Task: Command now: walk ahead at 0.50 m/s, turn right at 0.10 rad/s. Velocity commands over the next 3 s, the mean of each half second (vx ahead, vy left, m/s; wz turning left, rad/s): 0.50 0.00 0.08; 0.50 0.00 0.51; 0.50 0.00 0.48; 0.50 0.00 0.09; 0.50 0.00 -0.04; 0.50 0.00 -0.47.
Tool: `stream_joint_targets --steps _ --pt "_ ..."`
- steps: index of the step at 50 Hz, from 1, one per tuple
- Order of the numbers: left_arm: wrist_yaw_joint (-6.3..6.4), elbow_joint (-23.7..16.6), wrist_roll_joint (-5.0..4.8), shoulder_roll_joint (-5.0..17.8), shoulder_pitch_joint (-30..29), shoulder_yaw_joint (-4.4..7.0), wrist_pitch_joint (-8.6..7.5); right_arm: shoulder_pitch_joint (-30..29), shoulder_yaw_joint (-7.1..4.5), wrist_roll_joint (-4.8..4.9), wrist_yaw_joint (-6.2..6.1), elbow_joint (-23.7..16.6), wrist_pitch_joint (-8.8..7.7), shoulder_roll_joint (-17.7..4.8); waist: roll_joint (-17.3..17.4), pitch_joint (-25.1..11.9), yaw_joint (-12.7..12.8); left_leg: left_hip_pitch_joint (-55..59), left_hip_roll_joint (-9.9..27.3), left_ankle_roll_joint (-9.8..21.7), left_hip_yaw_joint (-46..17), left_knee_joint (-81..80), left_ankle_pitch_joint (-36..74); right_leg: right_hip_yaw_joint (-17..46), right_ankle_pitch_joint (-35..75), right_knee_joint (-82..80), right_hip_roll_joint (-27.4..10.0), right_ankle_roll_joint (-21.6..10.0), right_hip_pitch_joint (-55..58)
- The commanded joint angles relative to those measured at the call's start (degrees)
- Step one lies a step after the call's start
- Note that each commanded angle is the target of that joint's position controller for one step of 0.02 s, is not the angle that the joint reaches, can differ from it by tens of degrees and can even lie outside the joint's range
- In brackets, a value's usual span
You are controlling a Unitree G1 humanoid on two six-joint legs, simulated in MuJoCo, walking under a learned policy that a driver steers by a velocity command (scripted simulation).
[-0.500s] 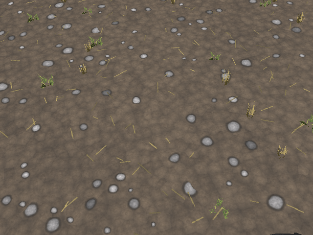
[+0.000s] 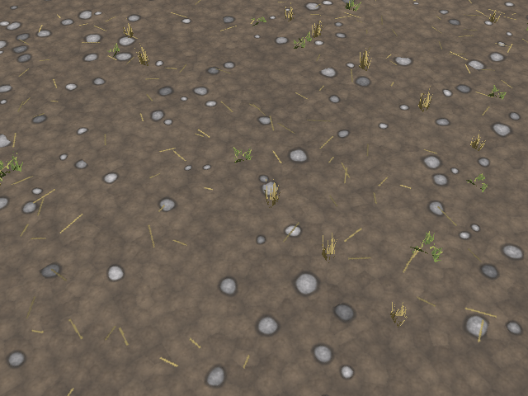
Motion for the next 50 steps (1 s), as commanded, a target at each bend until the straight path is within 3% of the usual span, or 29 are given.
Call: stream_joint_targets --steps 1,3,4,5,6,7,8,9,10,12,14,16,21,27,30,31,32,33,34,35,36,37,38,39,41,43,46,50 --pt "0.37 -4.74 -0.31 3.56 -4.98 0.34 -0.97 0.34 -2.0 -0.03 -0.19 -1.95 -0.46 -9.52 8.0 2.11 1.35 -3.26 15.31 7.49 -7.85 -3.11 22.67 -2.95 0.36 -4.69 1.3 -1.09 5.21" --pt "0.87 -4.36 -0.03 4.28 -3.17 0.67 -1.28 0.3 -2.14 -0.11 -0.44 -1.25 0.06 -10.07 7.86 1.6 2.72 -1.09 16.11 6.82 -7.55 1.14 29.14 -3.61 -2.82 -7.67 2.71 -2.7 9.25" --pt "1.21 -2.75 0.31 4.62 1.42 1.07 -1.65 0.0 -2.11 0.12 -0.55 -0.9 0.36 -10.14 6.75 -0.4 5.09 -1.06 14.98 5.99 -5.93 7.31 35.49 -4.28 -2.54 -11.18 4.25 -3.7 15.69" --pt "1.76 0.33 0.97 6.3 9.63 1.94 -2.27 0.62 -1.69 0.22 -0.61 -0.67 0.56 -8.95 4.27 -5.09 8.06 -4.11 12.26 4.87 -3.48 17.73 36.51 -3.57 -2.63 -13.25 4.61 -5.2 26.88" --pt "2.53 2.13 2.08 10.51 20.16 3.18 -2.7 -0.66 -0.87 0.33 -0.61 -2.86 0.44 -6.77 -1.58 -12.25 12.46 -13.85 9.47 3.39 -0.96 33.88 21.38 9.66 -9.48 -15.19 -7.45 -8.43 40.24" --pt "2.96 2.75 1.57 16.08 22.2 4.59 -2.16 4.49 0.09 1.28 -0.51 -4.56 0.47 -1.63 -14.72 -16.48 9.67 -32.29 -0.2 1.49 1.27 51.92 -15.03 35.35 -13.04 -22.39 -21.57 -14.94 50.62" --pt "2.81 2.54 -0.83 12.83 19.52 4.18 -1.62 0.75 -1.71 -0.4 -1.1 -3.64 1.11 -8.47 -5.1 -11.71 9.66 -37.15 2.36 2.3 -5.55 56.47 -14.87 35.55 -13.5 -23.62 -19.48 -14.61 45.76" --pt "2.65 2.08 -1.11 9.56 14.68 3.25 -1.71 -2.45 -1.83 -0.25 -0.69 -4.54 0.89 -7.84 -3.0 -5.21 7.41 -38.09 4.78 2.76 -6.37 55.76 -9.76 27.2 -9.75 -24.14 -16.69 -13.4 39.59" --pt "2.37 2.06 -0.95 6.85 12.04 2.59 -2.13 -3.74 -1.47 0.02 -0.39 -4.53 0.74 -6.43 -1.44 -2.41 5.93 -36.01 6.45 2.56 -6.19 52.95 -6.26 21.46 -3.67 -26.02 -13.86 -12.04 33.98" --pt "2.59 2.78 -1.15 4.52 10.15 1.96 -2.87 -2.82 -1.31 -1.03 0.14 -3.46 1.94 -5.14 -2.58 -0.68 3.17 -31.12 8.06 1.33 -5.53 49.1 -3.66 14.0 2.12 -28.72 -9.54 -9.61 27.77" --pt "2.77 3.93 -1.12 4.9 11.89 2.14 -3.86 -2.77 -1.29 -1.02 0.77 -2.95 2.98 -4.14 -1.73 -0.96 2.59 -30.39 7.31 0.61 -5.53 48.79 -1.78 10.22 6.96 -30.35 -9.32 -9.74 26.93" --pt "2.94 5.2 -1.29 5.7 13.67 2.45 -4.42 -6.35 -1.42 -0.94 1.14 -3.86 3.47 -3.81 -1.14 0.91 2.8 -33.78 7.5 0.07 -6.35 47.19 1.89 6.82 7.12 -32.49 -9.31 -9.51 26.9" --pt "3.11 7.17 -1.15 4.77 16.41 2.1 -4.66 -15.53 -1.15 -0.8 1.43 -6.63 3.53 -3.07 -0.5 3.65 4.25 -38.44 6.82 -0.46 -5.78 37.23 11.81 -0.79 10.87 -33.78 -8.2 -7.9 28.87" --pt "4.19 10.16 -0.91 5.74 21.15 2.07 -4.35 -25.34 -0.04 -1.15 2.19 -10.86 3.11 -2.17 -0.58 5.46 6.84 -36.19 5.28 2.41 1.12 23.76 12.86 -6.97 22.75 -30.32 -9.86 -6.46 36.48" --pt "4.79 10.59 -0.63 7.57 20.28 2.41 -3.67 -22.42 -0.55 -1.32 1.89 -10.79 3.13 -3.22 -2.38 2.46 4.66 -29.8 1.16 5.84 4.6 21.5 5.22 -9.83 45.75 -20.57 -10.75 -5.37 40.98" --pt "4.93 10.57 -0.45 8.41 19.79 2.64 -3.22 -18.58 -1.03 -1.45 1.63 -9.84 3.09 -4.07 -3.03 -0.06 2.91 -25.37 -0.96 7.27 5.52 21.17 2.06 -10.75 52.83 -13.72 -10.89 -5.16 41.53" --pt "4.98 10.35 -0.38 9.16 19.49 2.86 -2.67 -12.42 -1.81 -1.64 1.4 -8.1 2.8 -5.35 -2.98 -3.75 0.43 -18.09 -2.81 8.83 5.36 19.06 0.82 -11.36 52.99 -3.94 -10.76 -4.88 39.93" --pt "4.9 9.42 -0.64 9.44 18.39 2.9 -2.43 -3.26 -3.14 -2.3 0.89 -5.41 2.45 -7.94 -0.77 -8.51 -4.01 -4.51 -1.34 11.45 0.93 15.17 1.8 -12.12 42.78 9.88 -9.58 -3.55 31.53" --pt "4.13 6.08 -1.77 5.36 19.18 1.93 -2.91 2.12 -5.34 -2.57 -0.15 -5.12 2.72 -14.8 9.33 -15.03 -4.63 12.57 14.15 18.02 -21.96 13.6 -2.37 -13.29 13.46 31.5 -3.65 -0.85 11.83" --pt "3.41 3.38 -1.62 5.75 17.35 2.38 -3.47 -0.52 -5.76 -0.81 0.04 -5.78 3.24 -17.0 13.31 -18.43 -1.87 19.24 23.31 24.22 -48.03 4.77 5.0 -3.04 -23.93 44.46 6.95 0.56 -3.79" --pt "3.1 2.18 -0.86 6.64 11.48 2.44 -3.93 -2.53 -5.57 0.39 -0.23 -5.35 3.66 -15.48 6.06 -11.52 -2.08 14.83 20.94 22.07 -39.24 3.91 5.03 3.55 -18.48 44.0 2.2 -0.09 -9.33" --pt "2.9 1.52 -1.36 6.03 10.41 2.09 -4.61 -5.49 -4.83 0.49 -0.55 -5.41 3.65 -12.33 3.39 -5.0 -0.21 6.45 19.39 19.74 -32.47 2.45 7.94 2.95 -13.6 39.12 -0.18 -0.14 -8.75" --pt "2.97 2.01 -1.13 5.71 10.86 2.18 -4.57 -8.03 -4.15 0.32 -0.69 -5.67 3.54 -9.82 0.64 -1.09 2.43 -0.39 16.26 16.97 -27.67 1.06 12.21 2.73 -11.99 33.63 -1.9 0.12 -5.67" --pt "3.02 1.96 -0.09 5.49 11.43 2.16 -3.61 -9.76 -3.68 0.68 -0.92 -5.78 3.25 -8.4 0.91 0.33 4.36 -5.29 13.45 15.48 -23.85 0.18 16.28 2.78 -11.69 30.23 -2.77 1.03 -2.3" --pt "2.63 1.93 0.9 4.52 12.85 2.01 -1.5 -9.78 -3.41 0.85 -0.82 -6.01 2.19 -8.13 2.52 -0.98 5.74 -8.83 10.89 15.15 -20.34 -0.57 21.23 2.05 -11.38 26.58 -2.9 2.62 1.55" --pt "2.34 0.68 0.84 3.94 10.71 1.91 -0.52 -8.16 -3.83 0.83 -0.71 -5.69 1.58 -9.83 3.24 -0.7 5.68 -10.33 9.26 14.9 -18.71 -1.51 21.65 0.98 -8.59 22.23 -2.87 3.91 0.58" --pt "2.17 -2.32 0.61 4.21 2.84 1.87 -0.27 -4.68 -4.03 0.73 -0.71 -5.38 1.68 -10.37 4.68 1.32 3.12 -9.21 8.09 13.31 -19.41 -2.53 19.11 0.45 -1.75 13.68 -2.84 5.19 -3.78" --pt "1.75 -5.06 0.11 4.16 -4.75 1.41 -0.61 -0.51 -4.21 0.55 -0.9 -5.17 2.0 -10.65 5.85 1.08 -0.21 -3.68 7.8 11.71 -20.96 -0.44 20.69 0.87 4.62 4.0 -1.04 5.09 -5.54"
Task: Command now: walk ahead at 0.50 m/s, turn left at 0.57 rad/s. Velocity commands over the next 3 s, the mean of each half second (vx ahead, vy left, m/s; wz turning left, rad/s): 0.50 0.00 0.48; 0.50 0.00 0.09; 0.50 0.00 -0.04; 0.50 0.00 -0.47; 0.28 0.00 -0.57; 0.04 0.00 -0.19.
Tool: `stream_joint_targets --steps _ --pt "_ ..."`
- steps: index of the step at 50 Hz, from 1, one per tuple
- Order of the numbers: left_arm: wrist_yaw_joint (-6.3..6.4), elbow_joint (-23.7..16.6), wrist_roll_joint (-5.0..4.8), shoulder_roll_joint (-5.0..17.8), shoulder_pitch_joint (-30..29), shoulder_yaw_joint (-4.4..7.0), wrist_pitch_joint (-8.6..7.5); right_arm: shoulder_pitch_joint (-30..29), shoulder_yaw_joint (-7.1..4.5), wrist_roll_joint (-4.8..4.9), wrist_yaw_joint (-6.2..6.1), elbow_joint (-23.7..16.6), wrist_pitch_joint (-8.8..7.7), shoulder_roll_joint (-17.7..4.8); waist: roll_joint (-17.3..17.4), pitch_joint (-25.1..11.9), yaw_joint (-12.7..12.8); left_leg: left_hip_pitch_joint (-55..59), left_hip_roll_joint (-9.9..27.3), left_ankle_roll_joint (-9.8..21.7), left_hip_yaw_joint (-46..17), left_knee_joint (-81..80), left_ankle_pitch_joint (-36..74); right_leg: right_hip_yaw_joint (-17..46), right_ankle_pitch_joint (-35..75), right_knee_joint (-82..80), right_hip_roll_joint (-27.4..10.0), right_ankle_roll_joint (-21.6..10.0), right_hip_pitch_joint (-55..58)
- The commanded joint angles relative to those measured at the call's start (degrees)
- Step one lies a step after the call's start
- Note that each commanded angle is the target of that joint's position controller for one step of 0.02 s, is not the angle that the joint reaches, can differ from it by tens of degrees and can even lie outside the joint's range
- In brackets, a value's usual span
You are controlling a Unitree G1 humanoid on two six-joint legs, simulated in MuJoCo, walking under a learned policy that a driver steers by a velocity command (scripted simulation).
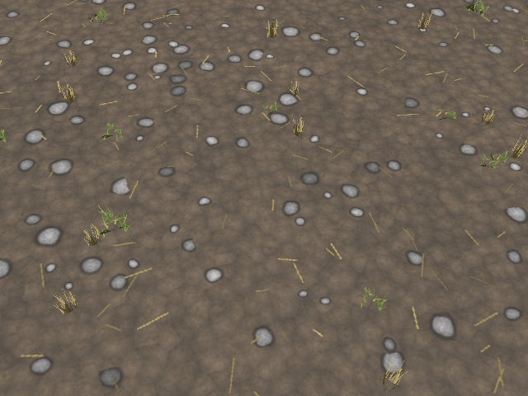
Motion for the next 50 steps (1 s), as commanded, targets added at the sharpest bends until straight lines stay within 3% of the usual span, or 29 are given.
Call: stream_joint_targets --steps 1,3,5,7,8,9,10,11,12,13,14,15,17,20,25,29,31,32,33,34,35,36,37,38,39,40,43,50 --pt "-0.28 -5.66 -0.39 3.77 -7.18 0.4 -0.87 3.81 -2.03 -0.23 -0.45 -2.6 -0.49 -9.01 5.43 -0.12 -1.64 1.39 14.01 6.22 -12.01 -2.95 20.64 -2.35 4.32 -5.84 3.12 0.1 -0.64" --pt "-0.38 -6.99 -0.68 4.1 -9.79 0.17 -1.31 4.93 -2.08 -0.65 -0.73 -2.72 -0.38 -9.35 5.71 -0.11 -2.47 3.69 14.72 6.01 -13.31 -0.81 23.92 -2.32 3.9 -9.23 4.39 -0.47 0.13" --pt "-0.31 -7.69 -0.9 5.1 -9.41 0.24 -1.8 4.14 -2.27 -0.95 -1.18 -3.36 -0.39 -10.12 6.33 -0.3 -1.51 4.41 15.68 4.81 -15.26 1.54 25.95 -1.33 2.1 -13.09 5.28 -1.55 4.1" --pt "0.17 -6.14 -1.11 6.99 -2.66 0.88 -2.34 0.39 -2.55 -1.13 -1.32 -4.67 -0.59 -11.36 7.0 -1.83 2.31 0.83 15.34 2.47 -15.95 5.96 30.68 -1.42 -2.19 -17.0 7.24 -3.24 15.9" --pt "0.77 -4.08 -1.06 8.31 4.23 1.54 -2.83 -0.89 -2.57 -0.94 -0.98 -5.01 -0.89 -11.69 5.48 -4.98 5.63 -1.09 13.14 1.2 -15.02 13.13 33.96 -2.24 -2.61 -19.79 8.5 -4.36 25.31" --pt "1.59 -2.68 -0.27 10.96 12.11 2.42 -3.61 -1.04 -2.07 -0.36 -0.37 -5.4 -1.4 -9.93 1.37 -10.47 9.34 -6.25 9.04 -0.32 -11.68 25.67 28.67 2.42 -4.95 -22.24 3.2 -6.49 37.69" --pt "2.48 -3.21 1.19 16.51 18.81 3.64 -3.54 2.75 -0.61 1.39 -0.23 -7.66 -1.72 -3.87 -8.79 -20.02 9.53 -19.16 2.81 -2.47 -4.98 43.34 2.09 22.4 -15.52 -24.47 -13.78 -10.76 53.96" --pt "2.27 -3.04 0.44 16.64 15.85 4.02 -2.43 5.56 -0.49 0.58 -0.39 -8.45 -1.26 -5.27 -15.87 -21.63 5.99 -29.48 0.7 -2.47 -1.4 51.81 -19.56 42.73 -21.0 -32.11 -19.51 -14.99 54.11" --pt "2.07 -4.25 0.07 11.03 10.92 2.95 -1.92 3.74 -0.91 -0.82 -0.67 -6.5 -0.28 -8.02 -5.24 -11.59 4.57 -32.43 5.61 -2.31 -1.84 55.62 -14.38 36.07 -26.64 -32.45 -17.38 -14.56 45.31" --pt "1.85 -4.5 -0.39 6.95 7.93 1.94 -1.89 0.16 -0.89 -1.25 0.02 -6.58 -0.02 -7.85 -0.01 -5.84 4.5 -31.57 7.59 -2.61 -0.87 53.93 -9.65 26.85 -22.41 -33.19 -14.17 -13.52 38.27" --pt "1.68 -3.88 -0.35 5.35 7.23 1.39 -2.08 -1.09 -0.65 -1.4 0.56 -6.89 0.2 -6.45 -0.77 -2.88 3.78 -29.88 9.07 -2.98 -0.39 51.19 -7.42 19.55 -14.46 -34.62 -11.09 -12.3 33.6" --pt "1.68 -2.74 -0.55 4.96 8.16 1.2 -2.54 -1.61 -0.55 -2.17 1.08 -7.19 0.7 -5.79 -3.36 -1.61 3.17 -28.46 10.03 -3.42 -0.2 49.26 -6.64 14.42 -9.14 -35.47 -8.88 -11.66 30.76" --pt "1.08 -1.16 -0.94 5.24 10.13 1.33 -3.86 -0.99 -0.14 -2.31 1.72 -6.95 1.54 -4.65 -4.5 -2.02 2.58 -26.78 9.56 -3.95 0.24 48.41 -5.2 9.34 0.11 -36.18 -7.24 -12.01 29.36" --pt "0.38 0.74 -1.34 6.01 12.25 1.68 -5.02 -5.3 0.3 -2.25 2.19 -8.35 1.66 -3.96 -3.75 -1.33 2.57 -30.85 9.6 -4.77 -0.39 44.16 -1.2 4.9 5.7 -38.29 -7.39 -13.5 30.99" --pt "0.07 3.26 -1.7 6.28 14.59 1.8 -4.62 -16.51 1.99 -2.17 3.01 -11.58 0.98 -2.0 -3.44 0.51 4.31 -29.01 10.73 -6.15 4.95 26.82 7.85 -3.05 9.56 -39.65 -4.57 -12.75 30.78" --pt "0.19 5.97 -1.7 8.12 19.07 2.24 -3.92 -21.61 2.55 -2.07 2.83 -13.03 0.53 -2.47 -3.86 1.09 5.71 -24.45 10.59 -4.51 8.92 18.44 6.38 -3.19 13.73 -37.64 -6.54 -12.27 34.13" --pt "0.39 6.98 -1.61 9.06 19.67 2.46 -3.24 -20.85 2.36 -2.3 2.29 -12.89 0.2 -3.27 -3.91 0.78 4.9 -21.72 9.44 -2.8 9.87 15.72 2.57 -3.14 20.19 -34.05 -7.68 -11.92 37.06" --pt "0.49 7.37 -1.72 9.35 19.51 2.47 -2.92 -17.59 2.08 -2.56 1.94 -11.79 -0.13 -3.62 -3.56 -0.85 3.16 -16.86 7.92 -1.79 10.61 13.28 1.62 -4.16 27.57 -29.1 -7.22 -11.35 37.77" --pt "0.56 7.81 -1.97 8.75 19.65 2.2 -2.57 -10.2 1.49 -3.05 1.45 -9.07 -0.75 -4.4 -1.43 -4.75 -0.17 -7.09 6.42 -0.47 11.06 9.38 3.12 -6.58 31.73 -19.59 -5.04 -10.26 36.3" --pt "0.62 6.8 -2.05 6.98 19.28 1.5 -2.6 -0.34 0.35 -3.97 0.75 -6.13 -1.29 -7.47 1.86 -11.23 -3.92 6.93 12.06 1.74 4.57 9.01 0.38 -8.38 22.53 -6.79 -2.59 -8.9 28.37" --pt "0.02 3.46 -3.25 1.3 22.01 0.05 -2.8 5.92 -1.37 -4.45 -0.09 -5.64 -1.25 -14.27 15.37 -18.79 -4.26 23.86 29.78 8.23 -21.82 4.81 -6.0 -11.39 -6.64 14.61 5.83 -5.97 8.2" --pt "0.59 4.17 -1.69 6.41 20.2 1.63 -2.4 5.21 -1.58 -1.72 -0.31 -5.29 -0.62 -13.91 12.62 -18.61 -4.1 21.28 32.37 9.8 -31.95 -0.49 -2.14 -3.76 -23.89 22.4 8.06 -6.57 1.41" --pt "0.54 3.45 -1.52 6.96 16.7 2.07 -2.2 0.42 -0.87 -0.98 -0.35 -5.35 -0.51 -11.36 8.51 -10.34 -1.67 15.13 29.42 8.53 -22.42 -0.17 -0.76 -1.1 -20.11 23.93 4.7 -7.25 -1.47" --pt "0.19 3.36 -1.82 5.55 15.24 1.63 -2.48 -3.17 0.09 -1.03 -0.14 -5.6 -0.83 -7.66 6.45 -5.67 0.09 7.91 26.64 7.03 -16.23 -2.03 2.93 -1.1 -16.05 20.98 2.91 -7.3 -0.22" --pt "0.01 3.88 -1.75 4.65 15.14 1.58 -2.17 -5.49 0.67 -1.0 -0.04 -5.57 -1.2 -5.62 6.27 -3.1 1.93 2.99 23.78 5.01 -11.4 -4.12 5.07 -1.42 -13.87 17.55 1.5 -7.07 2.35" --pt "-0.17 4.57 -0.91 4.18 16.32 1.5 -1.42 -6.73 1.09 -0.72 -0.12 -5.15 -1.54 -4.22 7.35 -1.71 3.63 -1.01 21.63 3.73 -7.95 -5.75 7.42 -1.65 -12.56 15.46 0.81 -6.37 5.24" --pt "-1.07 4.92 -0.35 3.01 15.69 1.51 -0.12 -4.7 0.87 -0.44 -0.15 -3.31 -2.76 -4.76 6.37 -1.45 4.81 -2.8 20.04 4.63 -3.73 -8.56 13.44 -2.86 -8.4 13.74 0.86 -4.96 6.03" --pt "-1.36 0.29 -0.7 1.66 0.18 0.71 -0.16 1.49 0.76 -0.38 -0.1 0.94 -2.99 -5.04 5.26 2.58 1.87 0.67 18.57 4.69 1.69 -10.77 18.06 -5.0 3.93 -3.1 0.61 -3.25 0.49"
Over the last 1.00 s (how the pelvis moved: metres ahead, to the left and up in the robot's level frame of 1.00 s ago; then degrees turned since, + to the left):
0.52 0.04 0.00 22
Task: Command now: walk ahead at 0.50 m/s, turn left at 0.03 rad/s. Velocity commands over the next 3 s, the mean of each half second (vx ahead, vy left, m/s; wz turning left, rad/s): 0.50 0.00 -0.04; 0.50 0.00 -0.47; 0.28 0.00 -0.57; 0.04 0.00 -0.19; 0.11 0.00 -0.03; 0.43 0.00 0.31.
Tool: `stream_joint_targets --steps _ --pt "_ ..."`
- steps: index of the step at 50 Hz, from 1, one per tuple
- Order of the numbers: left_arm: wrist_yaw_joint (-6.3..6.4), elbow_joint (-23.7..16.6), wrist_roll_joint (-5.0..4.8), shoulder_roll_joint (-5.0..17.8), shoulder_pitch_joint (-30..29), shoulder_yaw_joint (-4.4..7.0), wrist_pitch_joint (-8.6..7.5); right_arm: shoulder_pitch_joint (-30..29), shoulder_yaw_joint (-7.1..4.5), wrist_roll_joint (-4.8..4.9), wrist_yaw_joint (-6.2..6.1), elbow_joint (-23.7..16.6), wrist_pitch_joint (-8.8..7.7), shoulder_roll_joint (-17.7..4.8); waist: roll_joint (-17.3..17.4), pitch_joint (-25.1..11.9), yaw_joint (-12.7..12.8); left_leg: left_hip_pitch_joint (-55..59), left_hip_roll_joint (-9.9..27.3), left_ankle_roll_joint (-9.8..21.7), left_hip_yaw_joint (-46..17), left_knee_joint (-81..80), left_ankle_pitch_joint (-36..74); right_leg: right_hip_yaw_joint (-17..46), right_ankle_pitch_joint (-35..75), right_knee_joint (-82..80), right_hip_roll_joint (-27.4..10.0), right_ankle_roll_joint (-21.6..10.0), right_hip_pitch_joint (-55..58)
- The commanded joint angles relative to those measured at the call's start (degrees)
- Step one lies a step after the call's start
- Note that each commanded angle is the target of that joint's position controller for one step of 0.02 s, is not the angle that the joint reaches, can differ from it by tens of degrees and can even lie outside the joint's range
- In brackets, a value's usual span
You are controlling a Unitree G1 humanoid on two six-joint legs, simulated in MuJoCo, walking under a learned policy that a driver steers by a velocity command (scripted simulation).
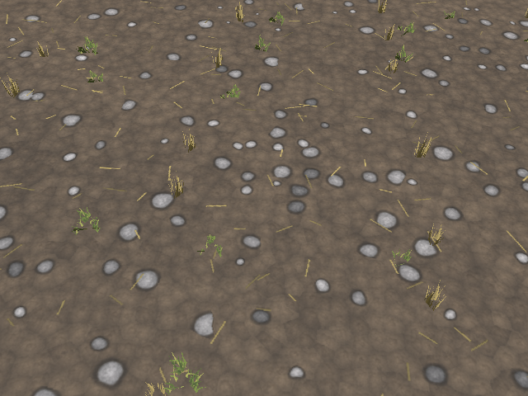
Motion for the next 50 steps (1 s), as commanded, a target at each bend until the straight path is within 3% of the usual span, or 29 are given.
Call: stream_joint_targets --steps 1,4,7,9,10,11,12,13,14,15,17,19,22,26,31,34,35,36,37,38,39,40,41,42,43,46,50 --pt "-0.09 -4.68 -0.26 1.46 -6.32 -0.28 -0.69 0.7 -1.34 -0.06 -0.16 -1.57 -0.98 -7.27 6.09 4.31 -0.05 -2.26 14.99 6.84 -7.32 -5.41 18.23 -1.59 5.03 -7.32 0.89 0.0 -0.79" --pt "0.1 -6.2 -0.35 2.07 -10.33 -0.38 -0.89 3.27 -1.38 -0.42 -0.54 0.29 -0.81 -7.81 6.15 5.1 -1.05 2.15 16.41 6.38 -6.99 -4.07 21.57 -2.34 4.95 -12.39 2.15 -1.56 -0.05" --pt "0.42 -6.7 -0.29 2.97 -10.08 -0.07 -1.4 2.92 -1.58 -0.76 -1.08 1.47 -0.54 -8.73 6.18 5.0 0.15 6.23 17.95 5.42 -6.54 -0.02 30.51 -3.03 -0.05 -15.93 3.88 -4.12 3.29" --pt "1.18 -4.07 -0.17 4.23 -1.51 0.78 -2.01 1.22 -1.81 -0.97 -1.24 1.85 -0.34 -9.75 6.38 0.37 4.27 6.39 16.85 3.85 -4.74 11.14 45.67 -4.67 -3.63 -18.86 7.55 -6.29 15.15" --pt "1.77 -0.6 0.36 5.58 8.48 1.56 -2.62 0.69 -1.59 -0.82 -1.2 1.85 -0.13 -9.29 4.47 -5.13 8.35 2.31 14.15 2.68 -2.46 22.93 44.21 -4.59 -1.79 -21.77 8.06 -7.87 27.81" --pt "2.56 1.34 1.72 10.64 18.18 2.95 -3.03 1.66 -0.65 0.18 -0.99 -0.03 -0.3 -6.51 -1.52 -12.62 10.98 -11.31 10.37 1.07 0.05 40.84 26.18 9.81 -7.43 -22.98 -4.3 -11.46 44.13" --pt "2.3 2.03 1.42 15.69 19.93 4.21 -2.73 7.75 -0.12 1.23 -0.53 -0.29 -0.34 -2.24 -13.9 -18.06 7.77 -29.14 -0.97 -0.68 -0.79 59.31 -17.68 37.68 -8.51 -30.57 -18.25 -18.52 54.86" --pt "1.91 1.44 -0.8 12.26 14.55 3.56 -2.23 3.05 -1.42 -0.31 -0.82 -0.06 -0.07 -7.27 -4.34 -13.05 6.64 -33.7 2.35 0.5 -8.86 63.28 -16.44 37.31 -11.5 -32.91 -15.25 -16.86 49.58" --pt "1.82 0.52 -1.21 8.62 8.66 2.61 -2.28 -0.68 -1.52 -0.24 -0.5 -1.14 -0.35 -6.99 -1.38 -5.19 4.53 -34.84 5.21 0.75 -8.19 61.83 -10.92 28.04 -10.62 -33.89 -13.63 -15.38 41.2" --pt "1.62 0.33 -0.95 5.45 5.8 1.76 -2.61 -2.75 -1.25 -0.22 -0.3 -1.37 -0.51 -5.86 0.88 -1.88 3.34 -33.29 7.36 0.72 -7.57 58.4 -7.24 22.26 -6.08 -36.06 -10.89 -13.75 35.31" --pt "1.85 1.69 -1.16 2.75 4.82 0.88 -3.29 -1.89 -1.03 -1.5 0.21 -0.74 0.79 -4.31 -1.15 0.09 0.65 -28.29 9.4 -0.51 -6.74 53.81 -4.87 14.18 0.77 -38.52 -6.77 -11.22 28.5" --pt "1.74 3.53 -1.52 3.22 7.94 0.89 -4.11 -3.13 -0.93 -2.03 0.78 -1.21 1.63 -3.26 -0.98 -0.08 0.17 -27.56 9.68 -1.83 -5.1 51.51 -3.71 12.4 6.92 -39.43 -5.48 -12.14 27.38" --pt "1.92 5.11 -1.91 5.04 10.86 1.39 -4.31 -9.99 -0.72 -2.09 1.11 -3.65 2.11 -2.97 -0.11 2.52 0.72 -32.6 10.83 -4.47 -3.57 44.56 1.1 11.07 6.35 -41.87 -4.29 -13.43 27.3" --pt "1.98 6.13 -1.79 5.07 13.92 1.49 -3.87 -19.69 -0.19 -1.4 1.11 -6.93 1.9 -2.61 -0.54 4.06 3.14 -33.63 9.77 -6.71 -2.45 31.14 8.28 10.16 7.75 -41.68 -2.23 -12.65 28.43" --pt "2.34 6.71 -1.2 6.04 17.35 1.94 -3.33 -27.07 0.07 -0.66 0.67 -10.2 1.37 -3.5 -1.59 3.04 5.57 -32.04 7.69 -6.66 -2.83 23.67 9.52 12.36 14.54 -36.42 -2.91 -12.23 33.44" --pt "2.84 5.69 -0.81 7.54 14.83 2.69 -2.94 -24.15 -0.51 -0.42 0.31 -10.61 0.45 -5.45 -2.3 2.0 3.17 -25.02 6.7 -5.09 -3.95 19.31 4.47 14.9 17.22 -31.84 -3.94 -10.48 33.66" --pt "2.82 5.19 -0.88 8.11 13.36 2.95 -2.92 -19.67 -0.95 -0.49 0.01 -9.49 0.01 -6.27 -2.07 0.44 1.09 -18.5 5.53 -4.29 -3.43 17.08 2.77 15.0 19.82 -27.91 -3.26 -9.6 32.2" --pt "2.57 4.88 -1.15 7.54 12.6 2.88 -3.05 -11.77 -1.76 -1.0 -0.58 -7.09 -0.78 -7.81 1.06 -3.58 -2.28 -7.79 5.58 -2.9 -3.69 13.32 3.38 12.75 20.54 -18.27 0.09 -8.31 29.5" --pt "2.28 2.92 -1.76 4.75 12.09 2.21 -3.33 -2.26 -2.94 -2.49 -1.45 -6.12 -1.5 -12.21 7.58 -11.59 -5.63 5.51 16.67 -0.02 -14.7 11.08 -5.08 9.0 9.92 -2.49 4.59 -6.85 21.91" --pt "2.39 0.92 -3.42 -0.98 17.46 1.18 -3.19 -0.55 -4.14 -3.27 -1.62 -6.62 -0.94 -17.76 20.2 -16.81 -2.87 17.81 30.86 4.85 -37.89 4.87 -11.62 2.93 -23.87 13.09 13.26 -5.08 3.81" --pt "2.71 2.17 -1.94 4.28 18.28 2.16 -2.3 -4.12 -3.71 -2.2 -1.47 -7.1 0.12 -14.13 15.28 -14.62 -1.09 12.82 30.72 6.66 -43.46 2.39 -18.43 5.11 -24.55 20.21 9.57 -5.92 -0.71" --pt "2.37 2.44 -1.29 5.19 14.96 2.55 -1.91 -8.86 -2.3 -1.75 -1.29 -8.29 0.26 -8.46 8.26 -6.76 0.08 5.51 27.87 5.43 -34.86 1.71 -19.21 5.77 -18.92 21.1 6.6 -6.09 -1.37" --pt "1.77 2.08 -1.12 3.84 12.18 2.37 -1.81 -11.24 -1.66 -1.48 -1.11 -8.29 -0.02 -5.93 5.98 -2.39 0.68 -0.52 24.79 4.27 -26.3 0.35 -11.85 5.51 -14.73 19.12 4.66 -5.53 -0.07" --pt "1.33 1.87 -0.68 3.21 11.0 2.43 -1.38 -11.59 -1.37 -1.49 -1.24 -7.99 -0.34 -4.91 7.46 -1.06 1.36 -3.35 22.49 2.88 -20.29 -0.55 -5.49 5.09 -12.8 17.38 3.43 -4.92 1.4" --pt "0.84 1.7 -0.12 2.93 10.8 2.46 -0.63 -10.94 -1.17 -1.25 -1.44 -7.27 -0.75 -4.36 8.87 -0.38 2.09 -5.12 20.87 2.12 -15.89 -1.12 -0.31 4.76 -11.73 16.53 2.72 -4.17 2.51" --pt "-0.07 0.06 -0.05 1.87 7.69 2.23 0.86 -7.82 -1.46 -0.42 -1.21 -5.66 -2.23 -5.0 8.19 -0.66 2.67 -4.77 20.47 2.63 -9.06 -2.07 10.28 3.72 -8.09 16.27 2.24 -2.99 0.79" --pt "-1.13 -3.15 0.01 1.73 -0.27 1.76 1.37 -5.01 -1.73 -0.63 -1.05 -4.35 -2.39 -5.38 7.34 1.63 1.84 -3.4 20.05 3.34 -2.3 -3.78 13.13 2.52 -1.09 10.3 1.26 -1.73 -4.73"
Over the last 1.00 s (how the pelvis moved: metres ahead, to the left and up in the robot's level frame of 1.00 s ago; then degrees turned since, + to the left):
0.51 0.08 0.00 16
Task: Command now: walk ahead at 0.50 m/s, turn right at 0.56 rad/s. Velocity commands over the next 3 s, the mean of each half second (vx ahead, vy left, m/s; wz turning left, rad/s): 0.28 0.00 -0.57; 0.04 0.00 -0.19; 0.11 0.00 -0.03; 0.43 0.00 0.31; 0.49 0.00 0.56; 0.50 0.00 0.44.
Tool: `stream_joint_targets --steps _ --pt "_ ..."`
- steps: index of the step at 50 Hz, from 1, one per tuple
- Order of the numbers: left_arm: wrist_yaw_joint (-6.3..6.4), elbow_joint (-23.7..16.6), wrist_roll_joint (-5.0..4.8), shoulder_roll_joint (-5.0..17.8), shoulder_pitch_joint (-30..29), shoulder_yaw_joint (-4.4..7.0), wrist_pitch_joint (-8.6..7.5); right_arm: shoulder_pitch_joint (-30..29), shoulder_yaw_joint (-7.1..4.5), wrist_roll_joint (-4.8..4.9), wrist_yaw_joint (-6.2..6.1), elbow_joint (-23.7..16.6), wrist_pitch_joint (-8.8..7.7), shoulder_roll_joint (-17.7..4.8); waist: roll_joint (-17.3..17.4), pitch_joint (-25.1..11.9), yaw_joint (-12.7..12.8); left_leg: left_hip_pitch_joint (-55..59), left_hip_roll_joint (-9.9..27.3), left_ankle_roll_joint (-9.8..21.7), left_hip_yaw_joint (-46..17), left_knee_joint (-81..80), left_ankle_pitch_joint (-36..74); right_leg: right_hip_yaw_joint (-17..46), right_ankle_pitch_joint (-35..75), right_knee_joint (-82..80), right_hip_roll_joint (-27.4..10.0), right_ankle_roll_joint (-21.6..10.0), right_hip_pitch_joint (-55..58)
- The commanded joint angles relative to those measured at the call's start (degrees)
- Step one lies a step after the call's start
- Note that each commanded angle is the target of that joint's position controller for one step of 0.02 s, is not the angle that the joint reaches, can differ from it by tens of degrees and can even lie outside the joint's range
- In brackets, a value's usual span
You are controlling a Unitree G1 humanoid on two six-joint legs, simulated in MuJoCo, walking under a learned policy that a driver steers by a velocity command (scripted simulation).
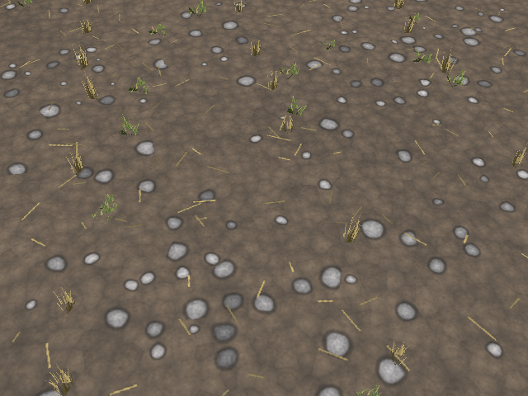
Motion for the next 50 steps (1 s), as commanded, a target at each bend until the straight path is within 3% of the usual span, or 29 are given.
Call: stream_joint_targets --steps 1,4,6,8,10,11,12,13,14,15,16,17,18,19,20,22,27,31,35,38,40,41,42,43,44,45,47,48,50 --pt "-0.99 -4.46 -0.04 -0.18 -3.19 -0.69 -0.01 0.65 -0.98 -0.09 0.06 -2.16 -0.94 -5.35 7.52 1.66 0.65 2.23 15.11 5.62 -6.91 -9.21 13.62 0.15 6.0 -5.19 -1.81 0.92 -5.76" --pt "-1.62 -6.6 -0.01 -1.04 -8.93 -1.57 -0.29 1.78 -1.26 -0.1 -0.03 -1.59 -0.83 -6.39 7.55 2.9 -0.46 2.53 14.71 5.01 -2.37 -9.11 15.8 -2.85 10.48 -15.34 -1.29 0.34 -2.46" --pt "-1.77 -7.73 0.25 -1.37 -11.35 -1.95 -0.52 2.42 -1.42 0.09 -0.34 -1.07 -0.47 -7.17 7.09 4.16 -0.66 3.52 14.94 4.35 0.76 -6.35 25.71 -5.72 9.94 -21.01 -0.19 -0.63 0.6" --pt "-1.62 -8.04 0.65 -1.04 -11.22 -1.9 -0.78 3.71 -1.67 0.28 -0.73 -0.38 0.32 -8.18 7.9 3.13 -0.65 6.49 15.16 3.33 2.91 -1.17 37.89 -7.96 7.25 -24.1 1.95 -1.92 3.88" --pt "-1.04 -6.96 0.99 0.29 -6.45 -1.33 -1.1 3.49 -2.2 0.52 -1.26 -0.24 1.31 -9.81 9.68 -0.13 1.15 8.89 14.93 2.33 3.89 8.13 50.6 -9.3 2.64 -26.4 5.53 -3.91 9.68" --pt "-0.6 -5.54 1.15 1.39 -1.18 -0.73 -1.62 3.15 -2.42 0.73 -1.38 -0.39 1.97 -10.44 9.44 -3.2 3.15 8.65 14.69 1.99 4.0 16.67 51.11 -8.94 2.3 -28.96 7.36 -5.19 15.14" --pt "0.27 -3.21 1.67 2.94 6.15 0.15 -2.43 2.53 -2.48 1.12 -1.22 -0.84 2.41 -10.54 6.63 -7.76 6.72 4.7 13.36 0.11 4.75 29.36 42.12 -7.46 9.62 -35.1 8.08 -6.76 25.13" --pt "1.26 -2.28 1.88 8.62 10.22 1.65 -2.97 4.36 -1.95 0.81 -0.98 -2.72 2.42 -8.0 -0.61 -13.06 6.88 -8.81 10.24 -2.15 4.44 45.7 10.78 4.45 29.13 -32.83 -3.0 -9.15 39.28" --pt "1.58 -4.38 0.02 15.6 8.29 3.31 -2.11 9.04 -1.22 1.79 -0.69 -5.81 2.93 -4.22 -10.65 -21.77 3.12 -26.98 -0.4 -5.26 -0.8 66.71 -27.75 30.19 57.54 -31.55 -20.33 -21.52 54.22" --pt "2.3 -5.34 -1.93 13.89 10.91 3.36 -0.87 4.47 -1.69 0.32 -0.62 -5.73 3.29 -7.57 0.31 -23.73 6.33 -28.79 1.91 -5.27 -10.21 67.31 -23.19 27.11 56.73 -34.17 -18.35 -21.7 50.76" --pt "2.82 -5.51 -2.03 10.92 6.29 2.53 -0.49 0.74 -1.23 0.95 -0.58 -6.62 3.25 -5.86 0.69 -15.73 4.89 -30.38 3.79 -5.09 -11.02 65.71 -18.23 21.25 50.15 -36.27 -16.3 -20.64 43.25" --pt "3.01 -5.72 -2.32 6.9 2.45 1.44 -0.3 -0.56 -1.12 0.54 -0.76 -6.26 3.29 -5.67 2.95 -8.74 2.71 -29.21 5.69 -5.06 -11.32 59.65 -14.76 17.31 44.12 -39.04 -12.3 -17.32 34.54" --pt "3.32 -5.69 -2.64 4.97 0.65 0.84 -0.25 -1.41 -1.29 -0.53 -0.81 -6.76 4.02 -6.05 1.92 -5.5 0.98 -27.44 6.58 -5.17 -11.87 55.46 -13.38 15.24 40.53 -40.44 -9.01 -14.94 29.36" --pt "3.39 -6.04 -2.38 3.86 -0.59 0.44 -0.22 0.23 -1.37 -1.28 -0.76 -6.41 5.12 -6.16 1.3 -5.15 -0.32 -24.43 6.39 -5.45 -11.67 53.46 -12.3 13.62 38.8 -41.5 -7.18 -13.84 25.55" --pt "3.14 -6.17 -1.91 4.27 -0.32 0.45 -0.48 1.0 -1.38 -1.39 -0.73 -6.33 6.06 -5.95 1.5 -6.11 -0.73 -22.52 5.65 -5.58 -11.45 52.23 -11.55 13.33 38.84 -41.77 -6.43 -13.33 23.84" --pt "2.69 -6.16 -1.34 6.44 0.54 1.09 -0.97 1.09 -1.23 -0.97 -0.66 -6.78 7.03 -5.19 1.81 -7.62 -1.19 -21.66 4.78 -5.76 -11.43 49.54 -10.01 13.3 36.7 -42.3 -5.34 -12.87 22.37" --pt "2.87 -5.78 -1.09 5.94 3.06 0.76 -0.62 -4.12 -1.43 -0.73 -0.95 -8.06 8.07 -5.96 -0.97 -6.62 0.93 -24.4 4.54 -5.5 -12.39 42.7 -5.91 15.68 20.37 -45.51 -4.96 -10.62 23.19" --pt "3.19 -4.91 -0.75 5.5 4.97 0.36 -0.26 -7.21 -1.29 -0.3 -1.08 -8.51 8.34 -5.82 -1.63 -5.02 2.45 -24.42 4.0 -5.03 -13.14 36.38 -6.09 18.01 11.92 -46.67 -5.58 -9.88 25.89" --pt "3.28 -4.07 -0.24 5.16 5.06 -0.14 0.03 -7.83 -0.91 0.36 -1.27 -8.34 8.14 -5.23 -2.41 -3.75 2.93 -18.82 2.03 -3.95 -12.22 28.91 -10.12 18.5 11.36 -45.51 -5.51 -10.27 25.48" --pt "3.39 -3.3 -0.13 5.12 4.35 -0.55 0.39 -6.42 -0.64 0.99 -1.76 -7.72 7.81 -4.94 -2.85 -3.35 2.54 -12.82 0.14 -2.67 -11.21 20.84 -12.5 19.65 14.45 -43.45 -5.68 -10.14 25.01" --pt "3.8 -2.7 -0.81 4.53 3.08 -1.09 0.64 -2.96 -0.22 1.05 -2.14 -6.18 7.26 -3.79 -1.61 -3.03 0.18 -5.21 -0.4 -1.58 -10.48 6.71 -5.37 19.24 16.42 -40.74 -4.44 -8.0 23.51" --pt "3.99 -2.51 -1.16 3.46 3.46 -1.57 0.48 -1.99 -0.09 0.54 -2.37 -5.68 6.56 -4.25 0.1 -3.4 -0.02 0.62 2.23 -1.0 -13.44 0.01 1.57 18.91 14.07 -39.68 -3.28 -5.48 20.55" --pt "3.9 -2.67 -1.49 0.67 5.19 -2.44 0.02 -2.22 -0.35 -0.67 -2.66 -6.0 5.85 -7.4 6.73 -4.75 1.62 4.36 10.93 0.94 -22.28 -3.29 4.76 15.37 7.28 -35.34 0.01 -2.64 17.94" --pt "3.88 -1.93 -2.25 0.17 6.64 -2.49 0.1 -8.19 -0.26 -0.41 -2.09 -7.23 5.56 -9.52 11.54 -1.8 4.95 -1.33 17.21 5.3 -28.17 -2.8 17.36 8.44 -4.03 -36.35 7.14 -0.99 17.16" --pt "3.98 -0.52 -1.21 1.63 6.19 -2.44 0.4 -9.58 0.42 -0.1 -1.44 -6.98 5.31 -6.62 10.9 -2.2 4.35 -5.51 17.04 6.96 -25.65 -0.93 19.56 7.35 -5.69 -36.72 5.54 -0.67 24.04" --pt "3.84 -0.04 -0.97 1.72 4.91 -2.47 0.41 -9.92 0.89 0.06 -1.03 -6.63 5.03 -5.5 10.82 -2.19 4.09 -5.65 13.47 4.92 -22.83 -0.54 16.18 8.45 -0.85 -39.64 5.04 -0.81 26.26" --pt "3.49 0.67 -0.74 3.22 2.17 -2.19 0.18 -7.89 0.8 0.35 -1.17 -5.33 5.05 -6.35 11.27 -1.33 2.33 -5.49 8.82 1.52 -20.17 -0.83 6.96 9.95 6.91 -41.43 3.48 -0.64 27.91" --pt "3.35 1.46 -0.98 3.81 2.65 -2.08 0.07 -6.9 0.76 0.6 -1.29 -4.7 5.01 -6.52 9.53 -1.28 2.05 -4.24 7.67 1.1 -19.08 -0.93 6.49 10.43 9.14 -41.28 2.71 -0.7 27.41" --pt "3.61 3.55 -1.41 2.61 3.4 -2.46 -0.14 -5.59 0.72 0.74 -1.39 -3.26 5.14 -6.46 6.23 -0.77 1.83 -2.03 7.18 1.18 -18.32 -0.08 6.73 10.53 9.41 -42.19 2.33 -0.6 26.27"
Over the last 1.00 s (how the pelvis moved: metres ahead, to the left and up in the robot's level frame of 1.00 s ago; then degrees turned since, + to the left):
0.53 -0.03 0.00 -19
